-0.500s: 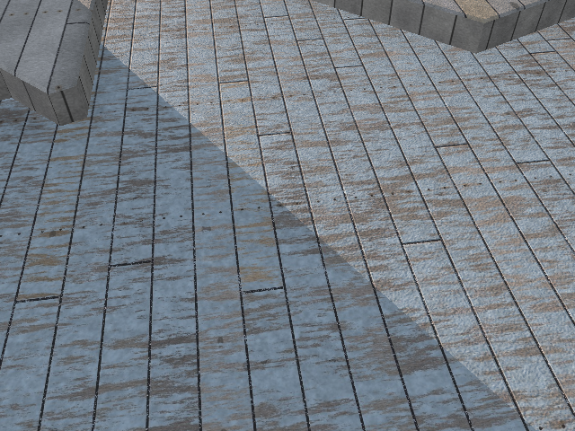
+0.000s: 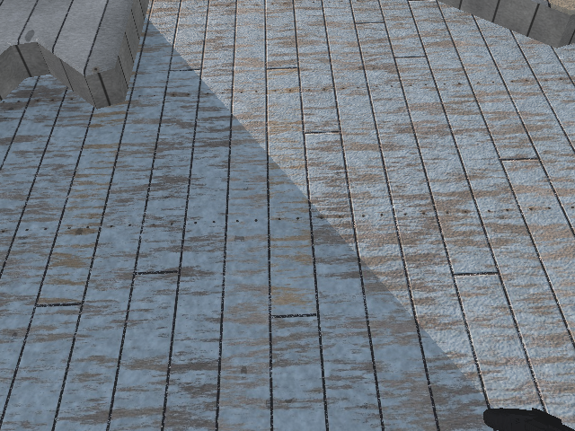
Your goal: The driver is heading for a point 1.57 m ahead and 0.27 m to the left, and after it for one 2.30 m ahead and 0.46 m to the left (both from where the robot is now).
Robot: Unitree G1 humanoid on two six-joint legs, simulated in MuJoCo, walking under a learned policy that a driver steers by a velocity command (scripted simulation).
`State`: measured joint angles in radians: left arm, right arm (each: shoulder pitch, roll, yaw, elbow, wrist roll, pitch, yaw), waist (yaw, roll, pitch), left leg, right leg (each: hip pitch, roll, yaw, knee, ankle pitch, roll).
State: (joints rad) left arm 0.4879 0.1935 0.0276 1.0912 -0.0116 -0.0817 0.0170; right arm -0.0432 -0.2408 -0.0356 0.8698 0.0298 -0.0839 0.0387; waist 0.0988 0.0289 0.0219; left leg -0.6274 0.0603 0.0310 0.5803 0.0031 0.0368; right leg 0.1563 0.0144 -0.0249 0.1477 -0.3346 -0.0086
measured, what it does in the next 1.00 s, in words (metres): walks ahead: left foot, then right foot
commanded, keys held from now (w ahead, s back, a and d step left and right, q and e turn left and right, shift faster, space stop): w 0.66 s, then w+q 0.34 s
